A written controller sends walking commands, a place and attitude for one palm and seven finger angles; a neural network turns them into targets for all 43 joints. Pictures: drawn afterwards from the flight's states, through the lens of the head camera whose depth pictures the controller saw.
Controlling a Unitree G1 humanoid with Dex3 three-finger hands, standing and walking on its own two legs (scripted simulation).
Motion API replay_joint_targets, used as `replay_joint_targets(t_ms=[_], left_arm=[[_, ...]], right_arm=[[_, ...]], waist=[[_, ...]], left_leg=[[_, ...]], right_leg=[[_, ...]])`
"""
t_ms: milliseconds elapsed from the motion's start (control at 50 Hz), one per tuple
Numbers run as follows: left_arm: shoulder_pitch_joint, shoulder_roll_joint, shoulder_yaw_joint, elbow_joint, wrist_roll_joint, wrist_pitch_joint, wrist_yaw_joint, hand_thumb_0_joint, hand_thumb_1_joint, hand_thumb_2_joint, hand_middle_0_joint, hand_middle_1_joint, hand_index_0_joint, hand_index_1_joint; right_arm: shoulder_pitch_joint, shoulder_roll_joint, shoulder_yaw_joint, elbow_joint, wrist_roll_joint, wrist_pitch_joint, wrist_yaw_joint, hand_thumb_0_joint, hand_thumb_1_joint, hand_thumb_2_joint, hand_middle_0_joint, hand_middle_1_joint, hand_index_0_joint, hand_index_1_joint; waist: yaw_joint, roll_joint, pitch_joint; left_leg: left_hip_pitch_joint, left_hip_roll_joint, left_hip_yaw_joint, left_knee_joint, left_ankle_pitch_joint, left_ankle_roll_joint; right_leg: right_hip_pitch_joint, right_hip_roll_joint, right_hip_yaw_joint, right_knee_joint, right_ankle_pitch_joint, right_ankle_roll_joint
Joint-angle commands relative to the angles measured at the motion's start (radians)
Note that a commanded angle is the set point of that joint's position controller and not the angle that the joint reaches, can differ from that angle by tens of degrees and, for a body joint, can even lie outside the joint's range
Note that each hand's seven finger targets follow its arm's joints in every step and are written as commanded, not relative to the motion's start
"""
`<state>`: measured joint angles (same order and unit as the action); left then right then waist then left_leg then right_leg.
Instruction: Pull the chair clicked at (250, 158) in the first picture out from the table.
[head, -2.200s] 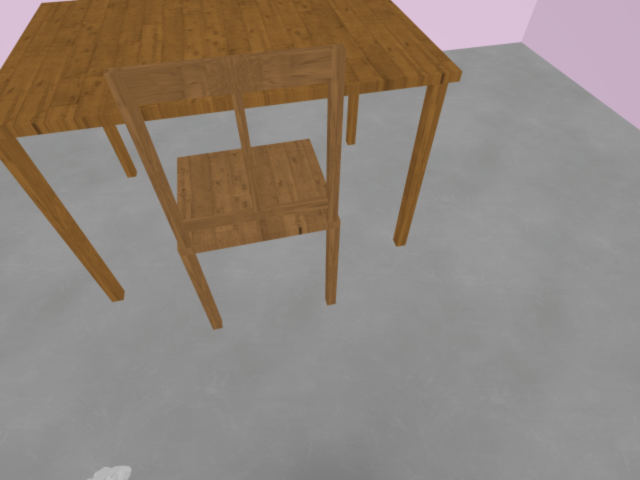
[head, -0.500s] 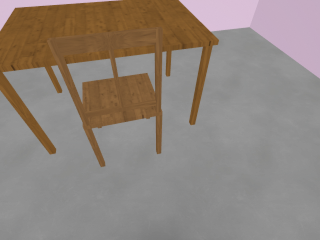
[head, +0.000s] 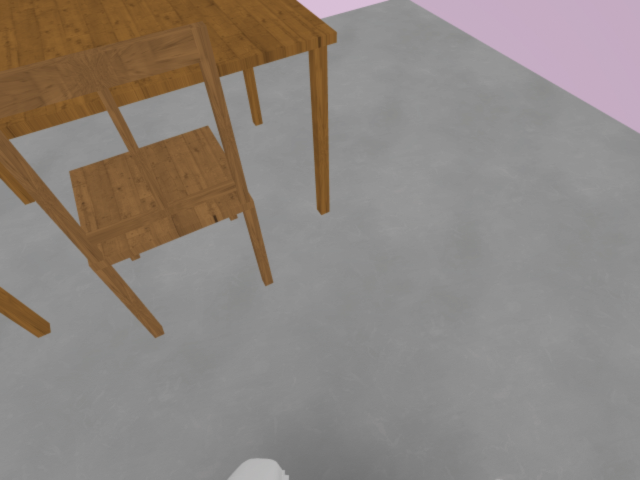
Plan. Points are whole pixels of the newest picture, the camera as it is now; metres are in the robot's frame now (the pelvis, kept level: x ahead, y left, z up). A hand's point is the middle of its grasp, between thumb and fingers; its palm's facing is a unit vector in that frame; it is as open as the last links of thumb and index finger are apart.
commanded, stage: walk to a spot facing it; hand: left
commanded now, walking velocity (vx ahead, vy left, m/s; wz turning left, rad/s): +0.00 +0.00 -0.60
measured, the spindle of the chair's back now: (137, 156) +0.70 +0.47 -0.07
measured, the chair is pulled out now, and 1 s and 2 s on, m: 0.00 0.00 0.00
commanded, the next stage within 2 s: turn to face it in 1.56 s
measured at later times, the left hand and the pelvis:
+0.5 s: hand (191, 472) +0.14 +0.21 -0.16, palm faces -0.32 -0.92 -0.23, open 7.4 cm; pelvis -0.01 +0.03 +0.00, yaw -21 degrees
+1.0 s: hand (249, 417) +0.23 +0.15 -0.19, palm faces -0.55 -0.82 -0.17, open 7.4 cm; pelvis +0.10 -0.01 -0.01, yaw -38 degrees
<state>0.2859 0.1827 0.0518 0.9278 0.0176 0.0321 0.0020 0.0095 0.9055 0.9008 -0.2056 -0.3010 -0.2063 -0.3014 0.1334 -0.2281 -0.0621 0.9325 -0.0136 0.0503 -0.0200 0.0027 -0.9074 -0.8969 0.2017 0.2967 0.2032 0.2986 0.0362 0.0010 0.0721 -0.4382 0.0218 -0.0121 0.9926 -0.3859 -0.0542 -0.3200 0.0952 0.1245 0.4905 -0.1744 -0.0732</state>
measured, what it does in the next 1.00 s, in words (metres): steps on the spot, turning right: left foot, then right foot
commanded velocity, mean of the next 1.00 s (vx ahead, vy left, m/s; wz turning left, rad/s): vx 0.19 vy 0.00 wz -0.57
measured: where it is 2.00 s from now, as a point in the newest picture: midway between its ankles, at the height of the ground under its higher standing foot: (432, 451)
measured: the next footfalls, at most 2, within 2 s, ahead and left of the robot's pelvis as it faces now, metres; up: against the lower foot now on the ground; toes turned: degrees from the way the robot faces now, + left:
left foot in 0.20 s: +0.02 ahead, +0.15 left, +0.00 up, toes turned -11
right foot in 0.58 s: +0.00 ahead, -0.12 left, +0.00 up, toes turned -28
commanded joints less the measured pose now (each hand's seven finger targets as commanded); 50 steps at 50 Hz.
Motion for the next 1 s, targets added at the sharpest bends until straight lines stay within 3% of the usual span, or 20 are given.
replay_joint_targets(t_ms=[0, 80, 140, 180, 200, 260, 400, 480, 520, 540, 560, 580, 640, 700, 820, 880, 900, 920, 940, 980], left_arm=[[0.048, 0.226, 0.066, -0.07, 0.005, -0.013, 0.015, 0.0, 0.9, 0.9, -0.2, -0.3, -0.2, -0.3], [0.015, 0.235, 0.071, -0.084, 0.01, -0.002, 0.014, 0.0, 0.9, 0.9, -0.2, -0.3, -0.2, -0.3], [-0.054, 0.224, 0.069, -0.104, 0.003, 0.008, 0.009, 0.0, 0.9, 0.9, -0.2, -0.3, -0.2, -0.3], [-0.055, 0.145, 0.056, -0.14, -0.004, 0.006, -0.012, 0.0, 0.9, 0.9, -0.2, -0.3, -0.2, -0.3], [-0.077, 0.186, 0.075, -0.153, 0.011, 0.001, -0.016, 0.0, 0.9, 0.9, -0.2, -0.3, -0.2, -0.3], [-0.032, 0.161, 0.066, -0.087, 0.011, 0.012, -0.035, 0.0, 0.9, 0.9, -0.2, -0.3, -0.2, -0.3], [-0.203, 0.118, 0.029, -0.131, 0.001, 0.012, -0.044, 0.0, 0.9, 0.9, -0.2, -0.3, -0.2, -0.3], [-0.21, 0.128, 0.032, -0.137, 0.006, 0.0, -0.06, 0.0, 0.9, 0.9, -0.2, -0.3, -0.2, -0.3], [-0.09, 0.152, 0.043, -0.095, 0.009, -0.017, -0.06, 0.0, 0.9, 0.9, -0.2, -0.3, -0.2, -0.3], [0.048, 0.259, 0.066, -0.056, 0.014, -0.035, -0.047, 0.0, 0.9, 0.9, -0.2, -0.3, -0.2, -0.3], [0.155, 0.369, 0.088, -0.032, -0.004, -0.036, -0.029, 0.0, 0.9, 0.9, -0.2, -0.3, -0.2, -0.3], [0.163, 0.342, 0.09, -0.029, -0.012, -0.037, -0.007, 0.0, 0.9, 0.9, -0.2, -0.3, -0.2, -0.3], [-0.034, 0.257, 0.057, -0.078, 0.0, -0.048, -0.004, 0.0, 0.9, 0.9, -0.2, -0.3, -0.2, -0.3], [-0.06, 0.248, 0.054, -0.076, 0.006, -0.063, -0.006, 0.0, 0.9, 0.9, -0.2, -0.3, -0.2, -0.3], [-0.015, 0.252, 0.06, -0.046, 0.008, -0.067, -0.01, 0.0, 0.9, 0.9, -0.2, -0.3, -0.2, -0.3], [-0.041, 0.217, 0.06, -0.04, 0.007, -0.06, -0.011, 0.0, 0.9, 0.9, -0.2, -0.3, -0.2, -0.3], [-0.045, 0.165, 0.052, -0.051, 0.004, -0.055, -0.018, 0.0, 0.9, 0.9, -0.2, -0.3, -0.2, -0.3], [-0.046, 0.085, 0.038, -0.077, -0.006, -0.05, -0.028, 0.0, 0.9, 0.9, -0.2, -0.3, -0.2, -0.3], [-0.088, 0.106, 0.045, -0.11, 0.003, -0.06, -0.031, 0.0, 0.9, 0.9, -0.2, -0.3, -0.2, -0.3], [-0.086, 0.121, 0.054, -0.066, 0.016, -0.059, -0.044, 0.0, 0.9, 0.9, -0.2, -0.3, -0.2, -0.3]], right_arm=[[-0.026, -0.073, -0.016, -0.094, 0.004, -0.032, -0.009, 0.0, -0.9, -0.9, 0.2, 0.3, 0.2, 0.3], [0.007, -0.074, -0.015, -0.104, 0.016, -0.043, -0.015, 0.0, -0.9, -0.9, 0.2, 0.3, 0.2, 0.3], [0.145, -0.098, -0.02, -0.072, 0.017, -0.057, -0.029, 0.0, -0.9, -0.9, 0.2, 0.3, 0.2, 0.3], [0.126, -0.239, -0.043, -0.109, 0.001, -0.061, -0.033, 0.0, -0.9, -0.9, 0.2, 0.3, 0.2, 0.3], [0.061, -0.235, -0.035, -0.14, -0.001, -0.06, -0.031, 0.0, -0.9, -0.9, 0.2, 0.3, 0.2, 0.3], [-0.016, -0.139, -0.004, -0.14, -0.009, -0.077, -0.031, 0.0, -0.9, -0.9, 0.2, 0.3, 0.2, 0.3], [0.174, -0.191, -0.025, -0.065, -0.015, -0.071, -0.02, 0.0, -0.9, -0.9, 0.2, 0.3, 0.2, 0.3], [0.185, -0.209, -0.032, -0.049, -0.019, -0.074, -0.007, 0.0, -0.9, -0.9, 0.2, 0.3, 0.2, 0.3], [0.172, -0.204, -0.028, -0.049, -0.016, -0.075, -0.002, 0.0, -0.9, -0.9, 0.2, 0.3, 0.2, 0.3], [0.178, -0.149, -0.013, -0.069, -0.002, -0.075, 0.011, 0.0, -0.9, -0.9, 0.2, 0.3, 0.2, 0.3], [0.068, -0.1, 0.006, -0.14, -0.003, -0.074, 0.017, 0.0, -0.9, -0.9, 0.2, 0.3, 0.2, 0.3], [0.013, -0.15, -0.003, -0.152, -0.005, -0.073, 0.011, 0.0, -0.9, -0.9, 0.2, 0.3, 0.2, 0.3], [0.035, -0.135, -0.013, -0.11, -0.016, -0.072, 0.027, 0.0, -0.9, -0.9, 0.2, 0.3, 0.2, 0.3], [0.109, -0.098, -0.014, -0.08, -0.015, -0.066, 0.035, 0.0, -0.9, -0.9, 0.2, 0.3, 0.2, 0.3], [0.08, -0.073, -0.014, -0.11, -0.009, -0.095, 0.041, 0.0, -0.9, -0.9, 0.2, 0.3, 0.2, 0.3], [0.205, -0.086, -0.019, -0.068, -0.005, -0.114, 0.023, 0.0, -0.9, -0.9, 0.2, 0.3, 0.2, 0.3], [0.318, -0.141, -0.033, -0.035, -0.011, -0.121, 0.006, 0.0, -0.9, -0.9, 0.2, 0.3, 0.2, 0.3], [0.435, -0.26, -0.055, -0.013, -0.03, -0.125, -0.001, 0.0, -0.9, -0.9, 0.2, 0.3, 0.2, 0.3], [0.426, -0.251, -0.044, -0.019, -0.025, -0.121, -0.004, 0.0, -0.9, -0.9, 0.2, 0.3, 0.2, 0.3], [0.281, -0.144, -0.018, -0.037, -0.017, -0.13, -0.005, 0.0, -0.9, -0.9, 0.2, 0.3, 0.2, 0.3]], waist=[[0.016, -0.124, -0.142], [0.009, -0.163, -0.145], [-0.056, -0.144, -0.179], [-0.055, 0.253, -0.125], [-0.037, 0.196, -0.06], [0.015, 0.148, -0.056], [-0.083, 0.173, -0.048], [-0.078, 0.2, -0.058], [-0.007, 0.109, -0.09], [0.054, -0.142, -0.179], [0.109, -0.354, -0.155], [0.114, -0.197, -0.152], [-0.001, -0.105, -0.009], [-0.039, -0.128, -0.005], [-0.02, -0.135, -0.02], [-0.082, -0.087, -0.047], [-0.127, 0.035, -0.085], [-0.169, 0.336, -0.116], [-0.149, 0.268, -0.066], [-0.08, 0.141, 0.021]], left_leg=[[-0.012, -0.014, -0.02, -0.121, -0.024, 0.005], [0.104, -0.045, -0.03, -0.335, -0.044, 0.03], [0.399, -0.035, -0.027, -0.628, 0.103, 0.067], [0.495, 0.361, -0.408, -0.824, 0.012, 0.187], [0.291, 0.457, -0.432, -0.824, 0.057, 0.257], [0.266, 0.241, -0.096, -0.709, 0.45, 0.198], [0.391, 0.278, 0.021, -0.602, 0.735, 0.201], [0.323, 0.317, 0.03, -0.604, 0.369, 0.181], [0.193, 0.264, 0.106, -0.4, 0.229, 0.115], [-0.045, 0.188, 0.219, -0.102, 0.07, 0.05], [-0.301, 0.07, 0.174, 0.165, -0.281, 0.008], [-0.338, 0.113, 0.031, 0.217, -0.198, 0.025], [-0.22, 0.143, 0.029, 0.152, -0.018, 0.003], [-0.098, 0.115, 0.073, 0.017, 0.069, -0.012], [0.016, 0.055, 0.096, -0.253, 0.079, -0.004], [0.302, 0.026, 0.113, -0.478, 0.12, 0.002], [0.476, 0.109, 0.006, -0.57, -0.009, 0.026], [0.554, 0.41, -0.388, -0.762, -0.287, 0.121], [0.447, 0.518, -0.553, -0.876, -0.442, 0.198], [0.292, 0.439, -0.37, -0.883, -0.344, 0.17]], right_leg=[[0.168, -0.247, 0.378, -0.184, 0.096, -0.103], [0.124, -0.224, 0.426, -0.183, 0.119, -0.085], [-0.041, -0.133, 0.363, -0.135, 0.017, 0.013], [-0.359, 0.049, 0.074, 0.273, -0.325, 0.101], [-0.339, -0.044, -0.011, 0.493, -0.334, 0.126], [-0.289, -0.079, -0.05, 0.681, -0.19, 0.145], [-0.185, -0.115, -0.18, 0.331, -0.23, 0.13], [-0.053, -0.109, -0.213, 0.193, -0.261, 0.094], [0.197, -0.077, -0.243, -0.001, -0.144, 0.064], [0.486, -0.265, 0.002, -0.122, -0.232, -0.016], [0.507, -0.496, 0.413, -0.236, -0.123, -0.128], [0.464, -0.504, 0.409, -0.239, -0.198, -0.169], [0.141, -0.383, 0.249, -0.288, -0.347, -0.14], [0.035, -0.318, 0.142, -0.304, -0.265, -0.117], [0.053, -0.291, 0.18, -0.258, -0.258, -0.114], [-0.056, -0.214, 0.149, -0.107, -0.25, -0.063], [-0.175, -0.136, 0.096, 0.091, -0.252, -0.027], [-0.358, -0.002, -0.075, 0.453, -0.399, 0.034], [-0.415, -0.07, -0.064, 0.625, -0.383, 0.035], [-0.419, -0.16, -0.069, 0.763, -0.212, 0.039]])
